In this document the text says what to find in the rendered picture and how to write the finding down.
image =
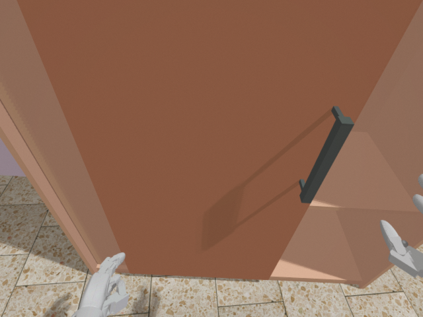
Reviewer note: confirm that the right robot hand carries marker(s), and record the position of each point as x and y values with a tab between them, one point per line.
408	259

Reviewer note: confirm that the wardrobe door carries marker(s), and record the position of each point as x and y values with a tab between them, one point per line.
196	119
29	97

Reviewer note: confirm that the handle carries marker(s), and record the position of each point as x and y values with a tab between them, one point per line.
335	140

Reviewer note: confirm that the left robot hand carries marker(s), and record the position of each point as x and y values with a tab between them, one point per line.
100	285

